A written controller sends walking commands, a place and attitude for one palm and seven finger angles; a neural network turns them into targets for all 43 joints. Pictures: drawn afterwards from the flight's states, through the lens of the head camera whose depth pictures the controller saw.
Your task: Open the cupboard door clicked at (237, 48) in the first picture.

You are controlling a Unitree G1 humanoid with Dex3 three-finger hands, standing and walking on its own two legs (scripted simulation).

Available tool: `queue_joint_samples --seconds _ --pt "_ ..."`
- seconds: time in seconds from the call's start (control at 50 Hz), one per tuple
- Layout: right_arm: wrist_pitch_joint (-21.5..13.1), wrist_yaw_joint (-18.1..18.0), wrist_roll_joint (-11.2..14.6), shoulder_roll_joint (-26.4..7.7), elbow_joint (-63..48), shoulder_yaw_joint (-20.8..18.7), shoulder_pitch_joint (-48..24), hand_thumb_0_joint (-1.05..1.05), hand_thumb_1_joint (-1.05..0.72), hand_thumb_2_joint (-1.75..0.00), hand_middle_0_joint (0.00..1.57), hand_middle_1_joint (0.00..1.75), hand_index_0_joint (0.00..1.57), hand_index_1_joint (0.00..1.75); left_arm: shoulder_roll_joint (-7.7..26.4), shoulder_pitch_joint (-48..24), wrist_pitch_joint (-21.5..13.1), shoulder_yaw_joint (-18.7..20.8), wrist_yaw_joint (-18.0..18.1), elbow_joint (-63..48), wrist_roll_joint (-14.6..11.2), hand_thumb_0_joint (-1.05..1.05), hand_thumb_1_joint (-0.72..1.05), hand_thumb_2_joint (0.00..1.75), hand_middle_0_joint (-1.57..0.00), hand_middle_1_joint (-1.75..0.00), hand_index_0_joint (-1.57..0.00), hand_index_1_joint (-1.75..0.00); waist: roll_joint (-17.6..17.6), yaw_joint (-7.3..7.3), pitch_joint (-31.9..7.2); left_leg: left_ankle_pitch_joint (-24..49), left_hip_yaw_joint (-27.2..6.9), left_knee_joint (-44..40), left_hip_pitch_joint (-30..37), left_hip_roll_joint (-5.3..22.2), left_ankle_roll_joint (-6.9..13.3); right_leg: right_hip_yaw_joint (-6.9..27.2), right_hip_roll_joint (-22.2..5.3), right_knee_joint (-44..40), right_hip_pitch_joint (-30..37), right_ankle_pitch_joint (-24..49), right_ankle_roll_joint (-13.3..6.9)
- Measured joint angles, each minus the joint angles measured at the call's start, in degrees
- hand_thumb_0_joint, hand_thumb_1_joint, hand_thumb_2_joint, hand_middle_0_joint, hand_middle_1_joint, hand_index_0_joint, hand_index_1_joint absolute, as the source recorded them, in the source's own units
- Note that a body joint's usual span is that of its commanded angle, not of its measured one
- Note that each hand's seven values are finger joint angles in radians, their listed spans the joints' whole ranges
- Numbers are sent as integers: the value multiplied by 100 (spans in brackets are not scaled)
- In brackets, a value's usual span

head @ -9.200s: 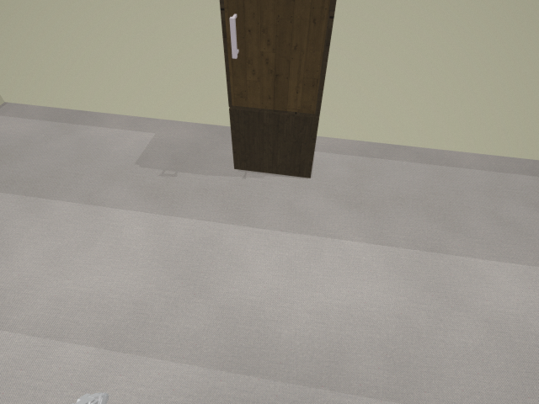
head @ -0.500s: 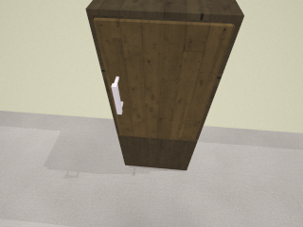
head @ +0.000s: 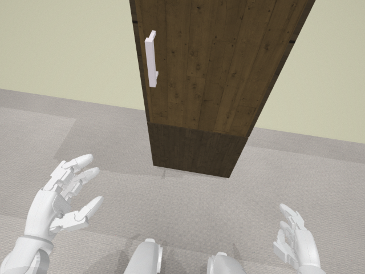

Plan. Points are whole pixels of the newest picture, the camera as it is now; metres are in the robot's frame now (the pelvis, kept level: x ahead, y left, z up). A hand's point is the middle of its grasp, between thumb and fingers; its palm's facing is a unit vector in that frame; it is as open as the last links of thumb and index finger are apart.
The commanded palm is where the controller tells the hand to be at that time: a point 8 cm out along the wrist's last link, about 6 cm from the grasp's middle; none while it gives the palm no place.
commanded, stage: raise the hand with hooked fingers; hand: left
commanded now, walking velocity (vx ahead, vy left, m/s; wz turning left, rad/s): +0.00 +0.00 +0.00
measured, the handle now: (153, 60) +0.65 +0.16 +0.08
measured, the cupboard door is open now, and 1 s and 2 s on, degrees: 0 0 0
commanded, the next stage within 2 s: move the hooked fingers beside the handle in 1.54 s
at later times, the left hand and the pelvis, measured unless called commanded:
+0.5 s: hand (62, 183) +0.26 +0.27 +0.06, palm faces -0.07 -1.00 -0.04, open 12.4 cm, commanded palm +0.24 +0.32 +0.07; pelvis +0.01 +0.05 +0.02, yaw -1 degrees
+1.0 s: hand (47, 156) +0.30 +0.30 +0.09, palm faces -0.05 -1.00 -0.06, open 14.0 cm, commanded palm +0.28 +0.35 +0.09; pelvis +0.02 +0.04 +0.03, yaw -1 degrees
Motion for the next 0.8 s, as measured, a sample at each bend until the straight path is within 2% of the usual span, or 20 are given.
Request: queue_joint_samples --seconds 0.14,0.24,0.34,0.46,0.6,0.8 --pt "106 45 -1 285 225 254 414 1 -91 -90 20 30 21 30 235 -343 665 37 66 -12 10 1 28 63 -24 -70 -25 -70 153 -268 37 193 84 -323 119 -5 122 76 7 -427 136 290 126" --pt "138 98 -23 227 219 219 701 1 -91 -90 20 30 21 30 234 -234 679 138 283 -4 22 1 16 58 -25 -77 -26 -77 167 -379 0 292 239 -578 236 -56 232 219 -43 -668 208 429 235" --pt "107 90 -26 20 209 146 772 1 -91 -90 20 30 21 30 248 -235 515 166 327 42 42 0 5 53 -26 -85 -26 -85 134 -375 0 283 311 -604 229 -115 324 287 -102 -707 202 441 324" --pt "75 92 -20 -114 124 78 634 1 -91 -90 20 30 21 30 297 -256 535 162 297 -68 78 0 -9 47 -27 -94 -27 -94 80 -346 19 244 313 -619 295 -154 384 288 -134 -789 309 436 386" --pt "111 112 -19 -80 -79 149 412 1 -91 -90 20 30 21 30 420 -421 684 233 269 -54 100 0 -26 40 -28 -104 -29 -104 51 -301 26 242 277 -729 444 -176 403 250 -142 -969 508 461 412" --pt "224 115 -19 -12 -165 314 361 1 -91 -90 20 30 21 30 658 -879 902 530 -93 401 -10 -1 -45 32 -29 -116 -30 -116 97 -221 28 234 216 -842 570 -162 379 193 -112 -1142 676 471 400"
